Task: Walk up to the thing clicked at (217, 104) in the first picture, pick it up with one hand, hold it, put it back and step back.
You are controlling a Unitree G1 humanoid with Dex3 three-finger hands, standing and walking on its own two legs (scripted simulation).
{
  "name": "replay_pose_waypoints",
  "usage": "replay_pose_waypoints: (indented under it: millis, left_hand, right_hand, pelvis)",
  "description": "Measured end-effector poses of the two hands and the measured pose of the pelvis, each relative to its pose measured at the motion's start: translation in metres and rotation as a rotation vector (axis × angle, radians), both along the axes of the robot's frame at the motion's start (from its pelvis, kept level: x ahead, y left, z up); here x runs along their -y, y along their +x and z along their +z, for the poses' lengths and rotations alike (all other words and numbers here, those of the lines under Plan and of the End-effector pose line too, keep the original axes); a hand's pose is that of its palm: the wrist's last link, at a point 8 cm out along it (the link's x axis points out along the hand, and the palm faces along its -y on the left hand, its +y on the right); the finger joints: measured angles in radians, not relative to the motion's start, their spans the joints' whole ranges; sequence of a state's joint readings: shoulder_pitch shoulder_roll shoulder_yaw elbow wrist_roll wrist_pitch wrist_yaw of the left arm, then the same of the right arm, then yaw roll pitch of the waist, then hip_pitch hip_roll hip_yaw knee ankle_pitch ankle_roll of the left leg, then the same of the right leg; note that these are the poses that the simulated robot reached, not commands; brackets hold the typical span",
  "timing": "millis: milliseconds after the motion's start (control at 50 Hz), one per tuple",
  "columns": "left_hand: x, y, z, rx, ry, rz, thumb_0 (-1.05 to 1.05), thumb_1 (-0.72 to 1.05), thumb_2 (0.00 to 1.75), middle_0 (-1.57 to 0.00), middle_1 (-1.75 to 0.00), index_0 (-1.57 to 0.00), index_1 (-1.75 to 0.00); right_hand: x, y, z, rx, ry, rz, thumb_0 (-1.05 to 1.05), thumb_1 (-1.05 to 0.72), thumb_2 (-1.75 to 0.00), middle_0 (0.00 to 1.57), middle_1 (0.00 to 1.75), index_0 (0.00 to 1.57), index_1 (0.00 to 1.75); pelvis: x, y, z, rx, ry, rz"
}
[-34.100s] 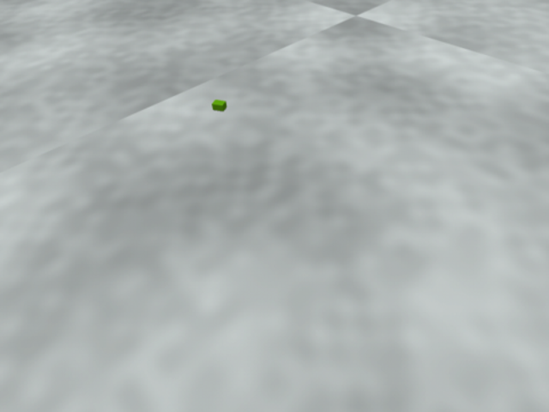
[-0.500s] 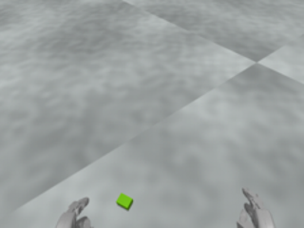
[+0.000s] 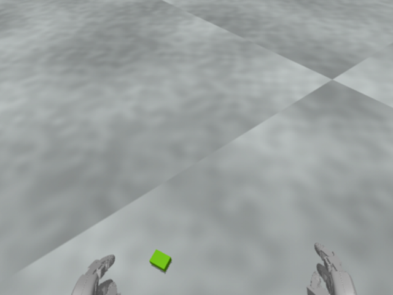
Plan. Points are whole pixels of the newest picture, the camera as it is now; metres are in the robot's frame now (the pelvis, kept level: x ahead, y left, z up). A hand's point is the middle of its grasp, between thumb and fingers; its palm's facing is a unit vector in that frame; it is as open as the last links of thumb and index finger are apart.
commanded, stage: home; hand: left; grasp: from above
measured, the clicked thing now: (160, 260) +0.43 +0.21 -0.69
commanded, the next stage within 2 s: stand in 0.40 s
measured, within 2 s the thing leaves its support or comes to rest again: neither
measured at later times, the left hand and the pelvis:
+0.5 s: hand out of the picture +0.16 +0.18 -0.05, palm faces +0.04 -0.98 -0.21, open 7.4 cm; pelvis +0.00 +0.00 +0.00, yaw +0 degrees
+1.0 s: hand out of the picture +0.04 +0.25 -0.11, palm faces +0.04 -0.94 -0.33, open 7.4 cm; pelvis +0.00 +0.01 +0.05, yaw +1 degrees
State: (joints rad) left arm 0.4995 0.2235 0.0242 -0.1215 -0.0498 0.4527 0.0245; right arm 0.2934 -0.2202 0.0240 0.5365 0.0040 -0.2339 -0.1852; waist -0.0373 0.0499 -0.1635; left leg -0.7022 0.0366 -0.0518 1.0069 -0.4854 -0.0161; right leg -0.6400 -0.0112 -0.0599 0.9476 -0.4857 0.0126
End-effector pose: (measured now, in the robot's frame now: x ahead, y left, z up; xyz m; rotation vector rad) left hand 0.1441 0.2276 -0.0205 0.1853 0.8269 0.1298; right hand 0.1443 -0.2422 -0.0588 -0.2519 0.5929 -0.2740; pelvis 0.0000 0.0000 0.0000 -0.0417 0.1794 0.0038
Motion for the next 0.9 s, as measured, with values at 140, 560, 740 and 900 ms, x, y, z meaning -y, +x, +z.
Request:
replay_pose_waypoints:
  millis: [140,560,740,900]
  left_hand:
    - [-0.001,0.002,0.001,0.011,0.004,-0.004,0.02,0.9,0.89,-0.2,-0.3,-0.21,-0.3]
    - [-0.011,0.005,-0.013,0.04,0.066,-0.038,0.01,0.9,0.89,-0.2,-0.3,-0.21,-0.3]
    - [-0.052,-0.036,-0.045,-0.15,0.12,0.028,0.01,0.9,0.89,-0.2,-0.3,-0.21,-0.3]
    - [-0.064,-0.092,-0.052,-0.35,0.113,0.091,0.01,0.9,0.89,-0.2,-0.3,-0.21,-0.3]
  right_hand:
    - [-0.001,0.001,0.0,-0.003,0.001,0.002,0.01,-0.9,-0.9,0.2,0.3,0.21,0.3]
    - [-0.001,-0.004,-0.012,-0.158,-0.036,0.107,0.01,-0.9,-0.9,0.2,0.3,0.21,0.3]
    - [0.024,-0.036,-0.015,-0.448,-0.009,0.101,0.01,-0.9,-0.9,0.21,0.3,0.21,0.3]
    - [0.026,-0.06,-0.01,-0.567,0.011,0.043,0.01,-0.9,-0.9,0.2,0.3,0.21,0.3]
  pelvis:
    - [-0.001,0.0,0.0,0.002,-0.001,0.0]
    - [-0.002,-0.006,0.006,0.069,0.015,0.005]
    - [-0.007,-0.008,0.028,0.153,0.037,0.005]
    - [-0.01,-0.002,0.046,0.191,0.033,0.013]
